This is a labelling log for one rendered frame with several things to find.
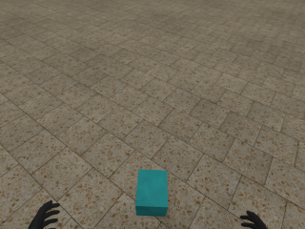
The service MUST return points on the carton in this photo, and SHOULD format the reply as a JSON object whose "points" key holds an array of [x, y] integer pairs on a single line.
{"points": [[152, 193]]}

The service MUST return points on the left robot hand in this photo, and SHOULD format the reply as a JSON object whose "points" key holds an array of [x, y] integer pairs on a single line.
{"points": [[39, 221]]}

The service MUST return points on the right robot hand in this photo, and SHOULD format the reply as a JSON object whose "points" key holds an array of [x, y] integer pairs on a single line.
{"points": [[257, 222]]}

